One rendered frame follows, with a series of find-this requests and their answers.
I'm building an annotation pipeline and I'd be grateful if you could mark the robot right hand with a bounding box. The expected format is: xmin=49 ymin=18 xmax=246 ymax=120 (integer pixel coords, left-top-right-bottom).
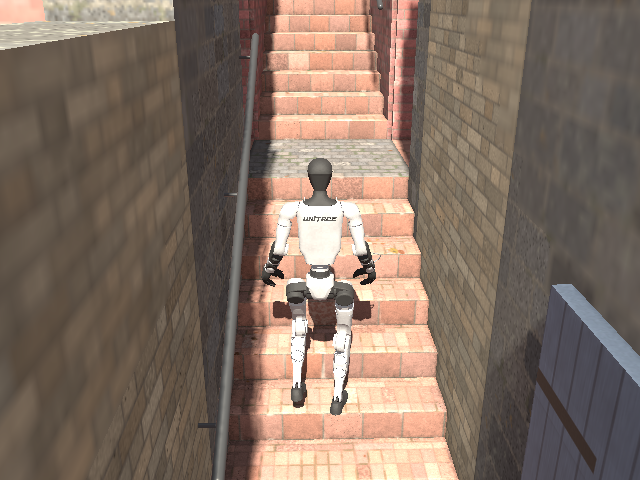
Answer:
xmin=353 ymin=268 xmax=376 ymax=285

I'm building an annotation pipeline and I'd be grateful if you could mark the robot right forearm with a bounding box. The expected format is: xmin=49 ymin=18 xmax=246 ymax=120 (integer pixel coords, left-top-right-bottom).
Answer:
xmin=358 ymin=241 xmax=375 ymax=273

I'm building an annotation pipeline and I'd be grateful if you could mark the left robot thigh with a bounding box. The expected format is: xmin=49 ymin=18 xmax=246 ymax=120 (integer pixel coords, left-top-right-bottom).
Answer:
xmin=286 ymin=278 xmax=308 ymax=336

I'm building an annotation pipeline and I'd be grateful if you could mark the robot right foot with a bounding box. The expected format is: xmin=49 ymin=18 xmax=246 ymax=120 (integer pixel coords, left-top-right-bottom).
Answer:
xmin=330 ymin=389 xmax=348 ymax=416

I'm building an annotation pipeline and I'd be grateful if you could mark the right robot upper arm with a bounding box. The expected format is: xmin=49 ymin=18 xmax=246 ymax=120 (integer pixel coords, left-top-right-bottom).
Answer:
xmin=341 ymin=201 xmax=367 ymax=257

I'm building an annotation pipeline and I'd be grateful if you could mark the robot left forearm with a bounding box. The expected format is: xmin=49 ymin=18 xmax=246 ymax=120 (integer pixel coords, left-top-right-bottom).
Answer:
xmin=264 ymin=241 xmax=283 ymax=273

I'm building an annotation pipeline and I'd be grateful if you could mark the robot left hand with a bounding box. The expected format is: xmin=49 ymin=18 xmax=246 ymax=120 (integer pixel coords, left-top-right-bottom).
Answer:
xmin=261 ymin=265 xmax=284 ymax=287

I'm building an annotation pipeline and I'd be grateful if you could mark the left robot upper arm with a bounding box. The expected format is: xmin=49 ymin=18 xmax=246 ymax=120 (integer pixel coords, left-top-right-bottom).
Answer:
xmin=273 ymin=201 xmax=299 ymax=256

